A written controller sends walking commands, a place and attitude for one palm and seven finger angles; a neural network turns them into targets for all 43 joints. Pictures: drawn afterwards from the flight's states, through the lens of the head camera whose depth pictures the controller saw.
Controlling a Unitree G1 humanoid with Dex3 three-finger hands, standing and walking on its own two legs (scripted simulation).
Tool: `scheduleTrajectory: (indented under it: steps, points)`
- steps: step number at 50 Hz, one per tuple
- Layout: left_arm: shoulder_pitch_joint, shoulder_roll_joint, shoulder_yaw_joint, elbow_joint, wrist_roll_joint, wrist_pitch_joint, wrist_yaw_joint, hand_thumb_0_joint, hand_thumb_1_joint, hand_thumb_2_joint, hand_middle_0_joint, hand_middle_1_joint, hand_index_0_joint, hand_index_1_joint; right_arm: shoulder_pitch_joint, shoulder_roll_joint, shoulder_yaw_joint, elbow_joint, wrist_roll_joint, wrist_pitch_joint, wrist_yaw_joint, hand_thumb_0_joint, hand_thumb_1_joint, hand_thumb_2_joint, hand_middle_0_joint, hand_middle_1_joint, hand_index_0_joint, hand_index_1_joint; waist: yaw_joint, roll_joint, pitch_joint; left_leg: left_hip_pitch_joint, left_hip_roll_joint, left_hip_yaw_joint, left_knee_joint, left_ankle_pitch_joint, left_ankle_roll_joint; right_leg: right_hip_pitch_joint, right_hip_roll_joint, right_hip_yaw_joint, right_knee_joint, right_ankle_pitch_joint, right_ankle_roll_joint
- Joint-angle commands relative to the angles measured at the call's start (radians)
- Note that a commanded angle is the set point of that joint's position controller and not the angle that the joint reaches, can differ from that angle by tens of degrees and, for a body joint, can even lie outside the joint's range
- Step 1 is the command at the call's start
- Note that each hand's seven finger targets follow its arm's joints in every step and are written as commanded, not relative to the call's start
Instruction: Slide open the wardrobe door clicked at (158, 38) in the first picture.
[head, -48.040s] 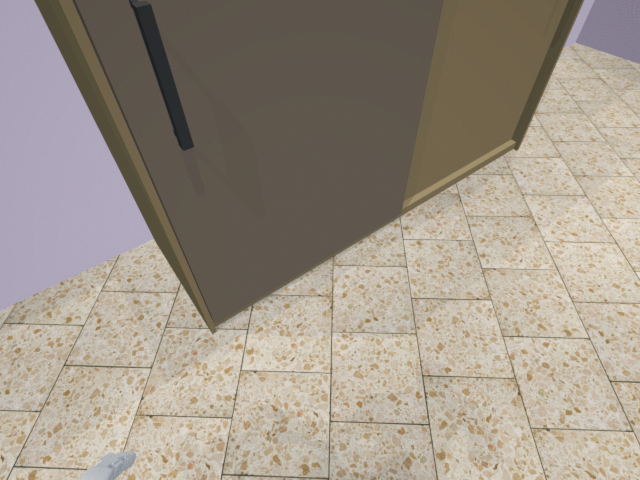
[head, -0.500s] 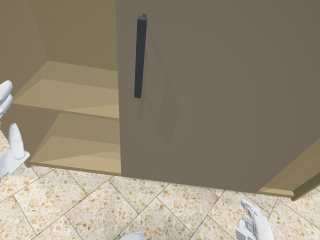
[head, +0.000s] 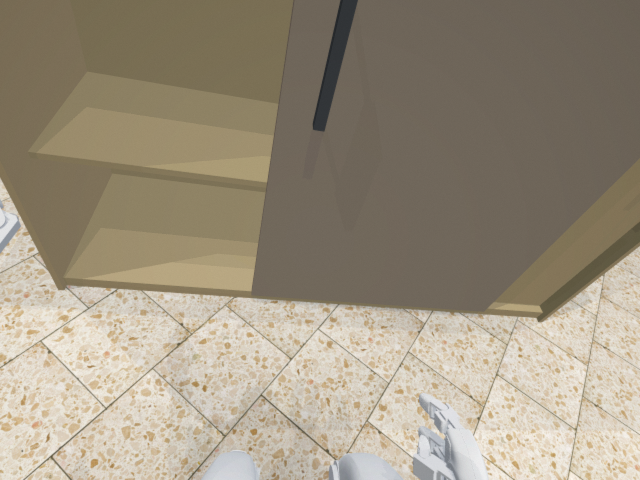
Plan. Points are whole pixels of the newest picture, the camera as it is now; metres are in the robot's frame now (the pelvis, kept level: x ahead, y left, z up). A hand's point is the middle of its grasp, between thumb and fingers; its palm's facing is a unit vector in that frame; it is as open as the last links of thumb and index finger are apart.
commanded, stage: stop stepping back and stand still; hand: left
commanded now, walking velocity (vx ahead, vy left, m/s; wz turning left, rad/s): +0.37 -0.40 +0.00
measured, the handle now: (332, 58) +0.77 +0.04 +0.17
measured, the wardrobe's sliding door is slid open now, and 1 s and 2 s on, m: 0.59 0.59 0.59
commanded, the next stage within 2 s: let the arm hang, fingers relaxed in 0.74 s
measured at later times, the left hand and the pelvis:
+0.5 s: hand out of the picture +0.14 +0.39 +0.18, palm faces +0.48 -0.87 -0.11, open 7.4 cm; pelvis -0.09 +0.12 -0.02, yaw -3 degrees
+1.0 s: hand out of the picture +0.08 +0.38 -0.08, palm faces +0.09 -0.93 -0.34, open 7.4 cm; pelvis -0.08 +0.15 +0.00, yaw +0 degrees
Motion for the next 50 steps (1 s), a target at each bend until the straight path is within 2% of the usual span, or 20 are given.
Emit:
scheduleTrajectory:
  steps: [1,7,10,11,12,14,16,18,19,20,22,24,27,31,38,41,42,44,47,50]
  points:
    - [0.233,0.148,-0.008,-0.585,-0.004,-0.100,-0.031,0.000,0.900,0.900,-0.200,-0.300,-0.200,-0.300,-0.091,-0.277,-0.122,-0.222,0.015,-0.052,0.042,0.000,-0.900,-0.900,0.200,0.300,0.200,0.300,0.015,0.371,-0.204,0.083,0.211,-0.312,-0.735,-0.419,-0.143,-0.015,0.003,-0.065,0.030,0.180,-0.009]
    - [0.535,0.221,0.106,-0.458,0.008,-0.060,0.009,0.000,0.900,0.900,-0.200,-0.300,-0.200,-0.300,-0.043,-0.191,-0.112,-0.178,-0.015,0.060,-0.026,0.000,-0.900,-0.900,0.200,0.300,0.200,0.300,0.026,0.372,-0.283,0.065,0.176,-0.067,-0.822,-0.258,-0.162,0.280,0.074,-0.241,-0.334,0.154,-0.050]
    - [0.527,0.248,0.116,-0.333,-0.003,-0.016,0.022,0.000,0.900,0.900,-0.200,-0.300,-0.200,-0.300,-0.032,-0.202,-0.120,-0.150,-0.016,0.045,-0.081,0.000,-0.900,-0.900,0.200,0.300,0.200,0.300,0.060,0.332,-0.301,0.017,0.052,0.130,-0.625,-0.004,-0.311,0.554,0.134,-0.362,-0.646,-0.059,-0.114]
    - [0.483,0.267,0.102,-0.299,0.004,-0.005,0.029,0.000,0.900,0.900,-0.200,-0.300,-0.200,-0.300,-0.014,-0.215,-0.115,-0.125,0.011,0.034,-0.082,0.000,-0.900,-0.900,0.200,0.300,0.200,0.300,0.070,0.109,-0.298,0.032,-0.054,0.238,-0.126,-0.037,-0.313,0.476,-0.002,-0.297,-0.849,-0.084,-0.213]
    - [0.424,0.264,0.076,-0.263,0.023,-0.006,0.034,0.000,0.900,0.900,-0.200,-0.300,-0.200,-0.300,0.025,-0.234,-0.123,-0.103,0.048,0.034,-0.086,0.000,-0.900,-0.900,0.200,0.300,0.200,0.300,0.031,-0.341,-0.276,0.022,-0.048,0.084,0.542,-0.226,-0.168,0.218,-0.265,-0.055,-0.848,0.181,-0.292]
    - [0.229,0.274,0.104,-0.280,-0.003,-0.009,0.018,0.000,0.900,0.900,-0.200,-0.300,-0.200,-0.300,-0.008,-0.274,-0.129,-0.103,0.030,0.029,-0.069,0.000,-0.900,-0.900,0.200,0.300,0.200,0.300,-0.040,-0.109,-0.156,-0.262,0.003,-0.186,0.933,-0.279,0.090,0.042,-0.425,0.106,-0.866,0.228,-0.362]
    - [0.058,0.413,0.220,-0.216,-0.001,-0.087,0.051,0.000,0.900,0.900,-0.200,-0.300,-0.200,-0.300,-0.054,-0.228,-0.060,-0.185,-0.012,0.009,-0.044,0.000,-0.900,-0.900,0.200,0.300,0.200,0.300,-0.023,0.034,-0.063,-0.370,0.103,-0.052,0.560,-0.215,-0.015,0.241,-0.415,0.111,-0.859,0.167,-0.020]
    - [-0.059,0.142,-0.093,-0.210,0.026,-0.062,0.034,0.000,0.900,0.900,-0.200,-0.300,-0.200,-0.300,-0.115,-0.293,-0.121,-0.211,0.040,0.014,-0.048,0.000,-0.900,-0.900,0.200,0.300,0.200,0.300,-0.005,-0.279,-0.050,-0.208,0.081,0.027,0.195,-0.091,-0.031,0.191,-0.354,0.167,-0.791,0.124,-0.199]
    - [-0.061,0.136,-0.091,-0.175,0.043,-0.050,0.040,0.000,0.900,0.900,-0.200,-0.300,-0.200,-0.300,-0.145,-0.312,-0.125,-0.173,0.029,0.012,-0.065,0.000,-0.900,-0.900,0.200,0.300,0.200,0.300,-0.021,-0.193,0.042,0.032,0.090,-0.006,0.053,-0.071,-0.012,-0.013,-0.346,0.171,-0.728,0.128,-0.212]
    - [-0.096,0.117,-0.127,-0.292,0.041,-0.053,0.036,0.000,0.900,0.900,-0.200,-0.300,-0.200,-0.300,-0.098,-0.306,-0.112,-0.171,0.029,0.016,-0.081,0.000,-0.900,-0.900,0.200,0.300,0.200,0.300,-0.060,0.071,0.010,0.236,0.021,0.051,-0.120,-0.077,-0.015,-0.100,-0.245,-0.033,-0.558,0.074,-0.154]
    - [-0.124,0.162,-0.083,-0.467,0.022,-0.100,0.032,0.000,0.900,0.900,-0.200,-0.300,-0.200,-0.300,-0.105,-0.317,-0.094,-0.199,-0.002,-0.013,-0.070,0.000,-0.900,-0.900,0.200,0.300,0.200,0.300,-0.027,0.858,-0.001,0.212,0.297,-0.554,-0.633,-0.174,-0.001,-0.228,0.003,-0.168,-0.006,-0.199,-0.033]
    - [-0.147,0.273,0.037,-0.551,0.033,-0.150,0.014,0.000,0.900,0.900,-0.200,-0.300,-0.200,-0.300,-0.048,-0.260,-0.089,-0.164,-0.015,-0.045,-0.038,0.000,-0.900,-0.900,0.200,0.300,0.200,0.300,-0.033,0.647,0.070,0.024,0.318,-0.659,-0.708,-0.136,0.073,-0.168,-0.033,-0.016,0.081,-0.042,-0.024]
    - [0.051,0.269,0.101,-0.596,0.022,-0.143,0.005,0.000,0.900,0.900,-0.200,-0.300,-0.200,-0.300,-0.074,-0.270,-0.118,-0.200,-0.003,-0.049,0.007,0.000,-0.900,-0.900,0.200,0.300,0.200,0.300,0.007,0.408,-0.097,0.033,0.320,-0.425,-0.638,-0.235,0.095,-0.043,-0.083,-0.035,0.032,0.108,-0.003]
    - [0.355,0.173,0.120,-0.385,-0.001,-0.109,-0.002,0.000,0.900,0.900,-0.200,-0.300,-0.200,-0.300,-0.050,-0.249,-0.114,-0.212,-0.010,0.011,0.004,0.000,-0.900,-0.900,0.200,0.300,0.200,0.300,0.006,0.463,-0.184,-0.050,0.245,-0.111,-0.653,-0.289,0.029,0.231,-0.037,-0.176,-0.322,0.144,-0.017]
    - [0.444,0.134,0.030,-0.094,-0.001,-0.016,0.009,0.000,0.900,0.900,-0.200,-0.300,-0.200,-0.300,-0.020,-0.266,-0.095,-0.201,0.016,0.062,-0.058,0.000,-0.900,-0.900,0.200,0.300,0.200,0.300,0.004,0.202,-0.183,0.086,0.169,-0.026,-0.566,-0.233,-0.011,0.370,0.026,-0.254,-0.789,0.026,-0.041]
    - [0.336,0.172,-0.004,-0.169,0.012,0.000,0.021,0.000,0.900,0.900,-0.200,-0.300,-0.200,-0.300,-0.018,-0.242,-0.084,-0.184,0.023,0.063,-0.062,0.000,-0.900,-0.900,0.200,0.300,0.200,0.300,-0.011,-0.084,-0.199,-0.072,0.046,0.032,-0.141,-0.044,-0.019,0.446,-0.260,0.140,-0.965,0.152,-0.161]
    - [0.371,-0.073,-0.334,0.494,0.122,0.106,-0.083,0.000,0.900,0.900,-0.200,-0.300,-0.200,-0.300,-0.034,-0.298,-0.071,-0.107,0.030,0.053,0.010,0.000,-0.900,-0.900,0.200,0.300,0.200,0.300,-0.036,-0.065,-0.107,-0.241,0.082,0.068,0.018,-0.116,-0.045,0.378,-0.495,-0.025,-0.767,0.862,-0.176]
    - [0.385,-0.048,-0.349,0.577,0.105,0.152,-0.135,0.000,0.900,0.900,-0.200,-0.300,-0.200,-0.300,0.043,-0.199,-0.045,-0.109,0.026,0.109,0.014,0.000,-0.900,-0.900,0.200,0.300,0.200,0.300,-0.069,0.011,-0.263,-0.075,0.009,0.093,-0.028,-0.032,-0.034,0.376,-0.352,-0.065,-0.555,1.205,-0.105]
    - [0.239,-0.088,-0.405,0.707,0.108,0.175,-0.119,0.000,0.900,0.900,-0.200,-0.300,-0.200,-0.300,0.063,-0.339,-0.097,-0.055,-0.011,0.145,-0.001,0.000,-0.900,-0.900,0.200,0.300,0.200,0.300,-0.047,-0.264,-0.150,0.064,0.056,0.043,-0.090,0.345,-0.008,0.145,-0.264,-0.112,-0.560,0.792,-0.080]
    - [0.238,-0.098,-0.425,0.879,0.103,0.188,-0.112,0.000,0.900,0.900,-0.200,-0.300,-0.200,-0.300,0.090,-0.368,-0.095,0.001,-0.031,0.150,-0.013,0.000,-0.900,-0.900,0.200,0.300,0.200,0.300,-0.048,0.120,-0.197,0.188,0.166,-0.164,-0.262,0.652,0.087,0.127,-0.153,-0.170,-0.411,0.418,0.014]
